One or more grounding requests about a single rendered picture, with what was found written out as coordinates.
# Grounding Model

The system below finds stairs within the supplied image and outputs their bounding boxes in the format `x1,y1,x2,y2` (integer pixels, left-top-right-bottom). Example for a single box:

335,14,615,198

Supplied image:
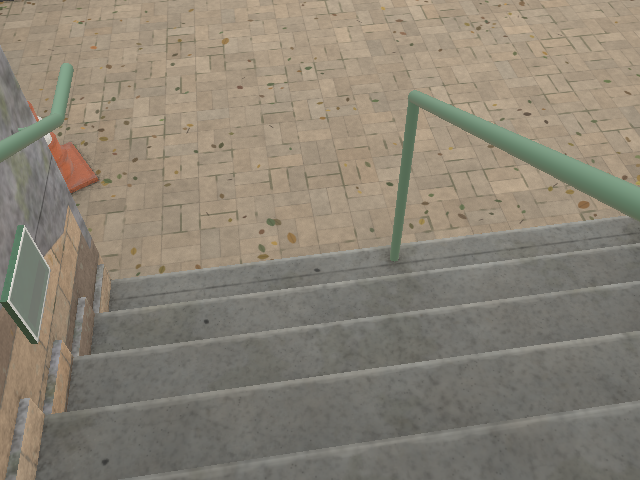
35,215,640,480

